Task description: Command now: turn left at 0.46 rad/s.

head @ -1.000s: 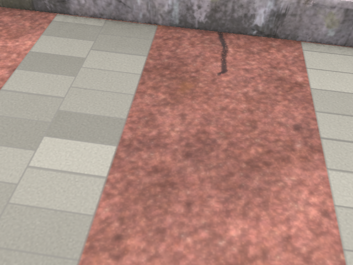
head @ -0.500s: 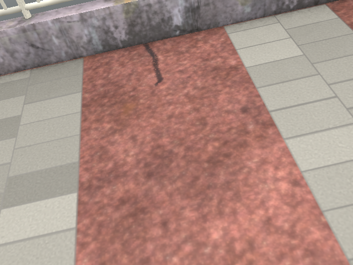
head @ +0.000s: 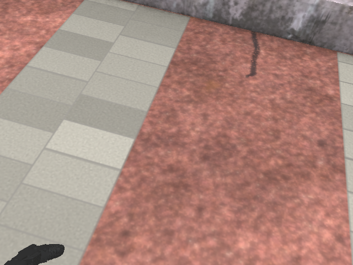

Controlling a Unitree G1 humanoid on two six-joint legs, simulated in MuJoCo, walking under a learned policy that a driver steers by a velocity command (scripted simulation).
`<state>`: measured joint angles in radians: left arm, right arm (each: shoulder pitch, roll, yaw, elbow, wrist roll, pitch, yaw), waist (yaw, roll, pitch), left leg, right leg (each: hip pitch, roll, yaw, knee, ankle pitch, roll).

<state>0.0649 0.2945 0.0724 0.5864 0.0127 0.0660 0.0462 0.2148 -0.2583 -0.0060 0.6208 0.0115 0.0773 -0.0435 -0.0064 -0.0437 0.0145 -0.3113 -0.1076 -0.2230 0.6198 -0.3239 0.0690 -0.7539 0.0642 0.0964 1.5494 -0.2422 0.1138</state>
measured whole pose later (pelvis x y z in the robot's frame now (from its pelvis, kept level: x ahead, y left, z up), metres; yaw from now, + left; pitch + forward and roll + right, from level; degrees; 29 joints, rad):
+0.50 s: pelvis +0.13 -0.08 -0.09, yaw -12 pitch +3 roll +0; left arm 0.31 0.33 0.10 0.73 -0.02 -0.01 -0.02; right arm 0.52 -0.23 -0.06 0.86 -0.01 -0.10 -0.03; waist -0.03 -0.05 -0.08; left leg -0.20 0.02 -0.02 1.01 -0.86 -0.02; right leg -0.77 0.01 0.26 0.91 0.42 -0.03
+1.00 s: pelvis +0.49 -0.36 -0.22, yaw -14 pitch +3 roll -1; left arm 0.51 0.15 0.00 0.96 0.01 -0.11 0.04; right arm 0.05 -0.21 -0.04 0.67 0.03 -0.07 0.05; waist 0.07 0.03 -0.01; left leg -0.89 0.00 -0.01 0.85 0.12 0.09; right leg 0.14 0.09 -0.15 0.34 -0.51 -0.05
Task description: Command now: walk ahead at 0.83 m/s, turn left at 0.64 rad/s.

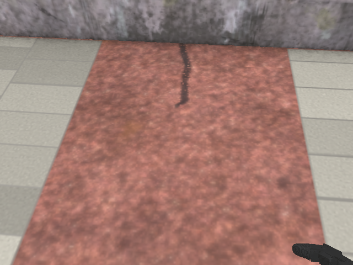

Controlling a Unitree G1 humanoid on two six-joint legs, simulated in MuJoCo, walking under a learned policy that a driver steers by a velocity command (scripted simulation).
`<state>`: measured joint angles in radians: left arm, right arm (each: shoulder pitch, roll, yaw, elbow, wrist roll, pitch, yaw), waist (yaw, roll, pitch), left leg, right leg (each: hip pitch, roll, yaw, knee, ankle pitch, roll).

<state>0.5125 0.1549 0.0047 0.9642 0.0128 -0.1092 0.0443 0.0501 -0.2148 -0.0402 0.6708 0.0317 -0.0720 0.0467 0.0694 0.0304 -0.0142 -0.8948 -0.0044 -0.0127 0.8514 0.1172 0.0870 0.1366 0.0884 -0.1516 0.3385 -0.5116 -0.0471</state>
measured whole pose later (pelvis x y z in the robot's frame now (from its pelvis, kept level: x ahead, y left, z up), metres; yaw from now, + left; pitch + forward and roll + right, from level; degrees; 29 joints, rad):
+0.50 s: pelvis +0.35 -0.07 +0.01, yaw +29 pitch +3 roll -1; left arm 0.01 0.24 0.04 0.58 0.03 -0.06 0.04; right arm 0.27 -0.32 -0.09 0.67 0.03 0.02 -0.04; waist -0.07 0.00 0.03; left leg -0.40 -0.22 -0.32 0.93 -0.58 0.01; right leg -0.47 0.07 0.16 0.47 -0.12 0.01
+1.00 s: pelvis +0.35 -0.07 +0.02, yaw +54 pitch +1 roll -2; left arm 0.16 0.33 0.09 0.73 0.00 0.02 0.02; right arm 0.17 -0.28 -0.06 0.59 -0.01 0.06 0.00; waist 0.03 -0.04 0.05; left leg -0.33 0.02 0.00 0.60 -0.30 0.02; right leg -0.48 -0.09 -0.09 0.83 -0.44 0.05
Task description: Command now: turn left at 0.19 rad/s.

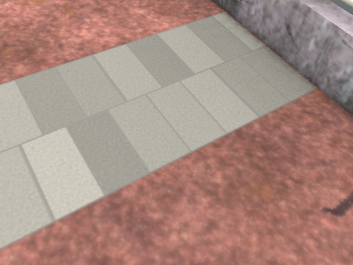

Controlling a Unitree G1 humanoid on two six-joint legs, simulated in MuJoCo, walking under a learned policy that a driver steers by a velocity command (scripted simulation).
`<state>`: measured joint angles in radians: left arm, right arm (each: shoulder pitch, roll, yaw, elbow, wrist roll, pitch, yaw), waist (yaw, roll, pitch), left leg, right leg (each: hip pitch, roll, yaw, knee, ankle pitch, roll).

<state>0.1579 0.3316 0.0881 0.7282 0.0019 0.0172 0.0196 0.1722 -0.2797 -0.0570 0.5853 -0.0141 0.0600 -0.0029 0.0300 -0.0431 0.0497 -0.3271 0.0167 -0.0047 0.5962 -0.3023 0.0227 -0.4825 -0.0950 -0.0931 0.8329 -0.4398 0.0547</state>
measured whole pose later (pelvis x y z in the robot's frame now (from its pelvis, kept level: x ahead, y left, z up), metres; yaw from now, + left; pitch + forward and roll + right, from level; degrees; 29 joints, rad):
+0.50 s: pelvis -0.01 -0.04 -0.01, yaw -20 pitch +2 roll +1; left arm 0.35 0.29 0.08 0.71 -0.02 -0.01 -0.02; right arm 0.14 -0.32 -0.10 0.69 0.03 -0.03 0.00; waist 0.03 0.05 -0.01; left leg -0.45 0.09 0.06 1.01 -0.48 -0.01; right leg -0.23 0.00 -0.07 0.63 -0.45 -0.09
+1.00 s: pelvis +0.30 -0.16 -0.03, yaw -14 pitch +1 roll +3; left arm 0.38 0.26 0.00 0.79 0.00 -0.10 0.01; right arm 0.15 -0.30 -0.06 0.69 0.03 -0.09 0.06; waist 0.00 -0.01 0.06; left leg -0.51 -0.16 0.09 0.65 -0.18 0.16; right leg -0.11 0.02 0.05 1.28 -0.40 -0.02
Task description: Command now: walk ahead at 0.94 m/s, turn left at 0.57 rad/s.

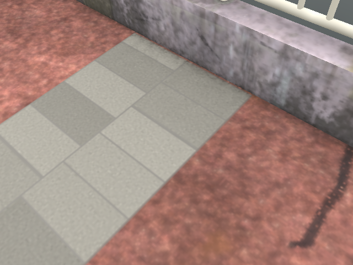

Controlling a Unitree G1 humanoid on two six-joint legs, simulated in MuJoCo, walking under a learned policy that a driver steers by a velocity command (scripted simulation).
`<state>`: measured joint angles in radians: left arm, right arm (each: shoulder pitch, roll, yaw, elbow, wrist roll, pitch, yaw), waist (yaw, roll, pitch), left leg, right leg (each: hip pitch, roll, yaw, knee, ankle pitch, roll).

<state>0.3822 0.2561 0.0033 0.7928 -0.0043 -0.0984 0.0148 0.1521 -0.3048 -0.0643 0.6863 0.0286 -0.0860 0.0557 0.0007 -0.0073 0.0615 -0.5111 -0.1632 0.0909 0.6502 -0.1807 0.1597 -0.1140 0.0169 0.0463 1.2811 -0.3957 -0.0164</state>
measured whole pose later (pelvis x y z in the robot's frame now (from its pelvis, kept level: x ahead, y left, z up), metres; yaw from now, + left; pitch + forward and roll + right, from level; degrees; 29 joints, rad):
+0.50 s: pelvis +0.43 -0.08 +0.01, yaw -4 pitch +1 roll +0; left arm 0.13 0.27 0.01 0.66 0.03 -0.09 -0.04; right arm 0.30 -0.30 0.00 0.81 0.01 -0.06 0.01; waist 0.00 0.01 0.10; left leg -0.28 -0.05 -0.09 1.34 -0.50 -0.02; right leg -0.52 0.08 -0.05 0.55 -0.04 -0.09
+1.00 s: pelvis +0.57 -0.06 +0.03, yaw -5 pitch +0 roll -1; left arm 0.20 0.23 0.00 0.83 0.03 -0.01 0.00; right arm 0.21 -0.24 -0.02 0.80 -0.01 -0.02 -0.02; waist 0.01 -0.01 0.00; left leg -0.31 0.04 -0.05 0.54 -0.23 -0.04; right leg -0.26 0.06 -0.01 0.51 -0.25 -0.04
